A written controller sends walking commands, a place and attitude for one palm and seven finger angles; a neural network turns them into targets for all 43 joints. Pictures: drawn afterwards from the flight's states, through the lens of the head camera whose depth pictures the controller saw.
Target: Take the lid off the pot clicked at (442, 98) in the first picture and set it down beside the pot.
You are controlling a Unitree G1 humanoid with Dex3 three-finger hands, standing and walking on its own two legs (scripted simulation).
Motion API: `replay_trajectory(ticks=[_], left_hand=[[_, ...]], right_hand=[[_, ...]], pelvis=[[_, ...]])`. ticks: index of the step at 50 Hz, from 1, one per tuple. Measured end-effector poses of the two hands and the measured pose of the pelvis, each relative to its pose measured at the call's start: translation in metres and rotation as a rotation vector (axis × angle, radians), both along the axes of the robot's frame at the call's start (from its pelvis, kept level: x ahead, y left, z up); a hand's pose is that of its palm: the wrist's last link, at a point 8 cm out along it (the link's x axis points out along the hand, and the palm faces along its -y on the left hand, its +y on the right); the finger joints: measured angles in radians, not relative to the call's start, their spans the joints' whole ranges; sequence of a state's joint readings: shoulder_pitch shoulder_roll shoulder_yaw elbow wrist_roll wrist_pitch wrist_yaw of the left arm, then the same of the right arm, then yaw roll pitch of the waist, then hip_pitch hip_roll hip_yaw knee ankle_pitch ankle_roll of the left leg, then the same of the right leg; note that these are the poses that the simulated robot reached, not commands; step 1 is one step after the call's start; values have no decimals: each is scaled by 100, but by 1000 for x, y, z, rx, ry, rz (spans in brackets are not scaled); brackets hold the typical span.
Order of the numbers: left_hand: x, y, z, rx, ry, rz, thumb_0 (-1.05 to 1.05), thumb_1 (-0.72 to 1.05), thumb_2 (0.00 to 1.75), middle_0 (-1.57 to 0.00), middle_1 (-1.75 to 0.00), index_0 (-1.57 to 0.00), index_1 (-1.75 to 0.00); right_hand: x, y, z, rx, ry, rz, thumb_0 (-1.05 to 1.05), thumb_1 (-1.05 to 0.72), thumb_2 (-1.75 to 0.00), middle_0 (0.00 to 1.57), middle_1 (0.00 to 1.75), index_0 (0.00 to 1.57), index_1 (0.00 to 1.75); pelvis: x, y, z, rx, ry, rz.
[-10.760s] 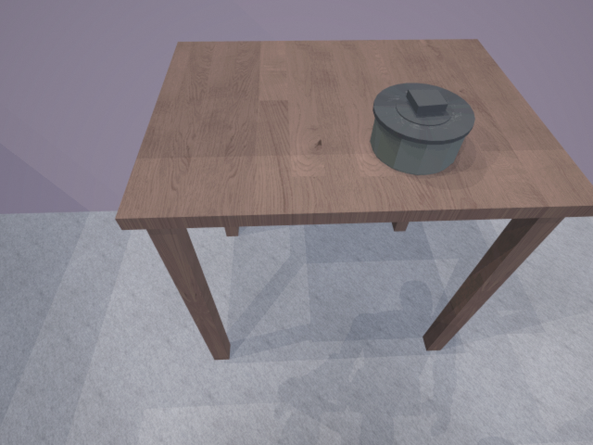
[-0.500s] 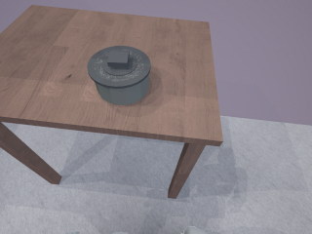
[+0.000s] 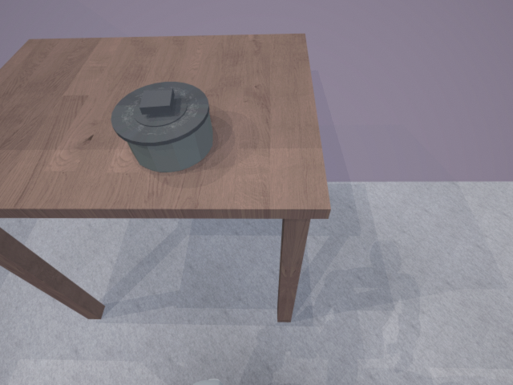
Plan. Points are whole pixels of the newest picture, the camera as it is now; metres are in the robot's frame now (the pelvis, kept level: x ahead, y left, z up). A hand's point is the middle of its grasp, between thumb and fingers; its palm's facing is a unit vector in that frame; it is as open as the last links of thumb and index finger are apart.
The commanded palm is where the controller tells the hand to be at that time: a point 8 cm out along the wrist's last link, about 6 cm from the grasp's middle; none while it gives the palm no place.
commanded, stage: come to a stop and stand still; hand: left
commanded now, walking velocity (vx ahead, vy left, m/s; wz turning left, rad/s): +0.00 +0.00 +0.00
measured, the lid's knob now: (157, 100) +0.55 +0.19 +0.14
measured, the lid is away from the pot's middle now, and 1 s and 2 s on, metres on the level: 0.00 0.00 0.00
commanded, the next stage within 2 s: look again from close up in 0.58 s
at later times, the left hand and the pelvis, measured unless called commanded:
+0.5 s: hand out of the picture +0.05 +0.15 -0.16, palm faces +0.06 -0.97 -0.24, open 7.4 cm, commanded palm none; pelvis +0.02 -0.04 +0.01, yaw +1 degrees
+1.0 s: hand out of the picture +0.05 +0.17 -0.16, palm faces +0.06 -0.97 -0.23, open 7.4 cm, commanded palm none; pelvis +0.03 -0.02 +0.01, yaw +1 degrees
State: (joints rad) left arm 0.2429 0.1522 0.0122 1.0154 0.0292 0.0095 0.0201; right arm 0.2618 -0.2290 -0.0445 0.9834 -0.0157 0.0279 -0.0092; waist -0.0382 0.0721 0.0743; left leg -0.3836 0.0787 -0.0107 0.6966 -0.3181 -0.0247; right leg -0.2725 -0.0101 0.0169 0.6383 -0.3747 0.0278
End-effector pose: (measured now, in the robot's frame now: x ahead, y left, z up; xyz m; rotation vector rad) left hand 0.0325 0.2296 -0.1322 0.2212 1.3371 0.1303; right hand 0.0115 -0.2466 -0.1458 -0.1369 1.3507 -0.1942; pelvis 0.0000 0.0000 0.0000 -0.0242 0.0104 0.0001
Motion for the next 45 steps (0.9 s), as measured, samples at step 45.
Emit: replay_trajectory(ticks=[45], left_hand=[[2, -16, 0, -6, 1, 101, 0, 91, 89, -20, -29, -20, -30]], right_hand=[[56, -5, 11, 13, -25, 71, 0, -91, -90, 20, 29, 20, 30]], pelvis=[[34, -25, 8, 36, -24, 19]])
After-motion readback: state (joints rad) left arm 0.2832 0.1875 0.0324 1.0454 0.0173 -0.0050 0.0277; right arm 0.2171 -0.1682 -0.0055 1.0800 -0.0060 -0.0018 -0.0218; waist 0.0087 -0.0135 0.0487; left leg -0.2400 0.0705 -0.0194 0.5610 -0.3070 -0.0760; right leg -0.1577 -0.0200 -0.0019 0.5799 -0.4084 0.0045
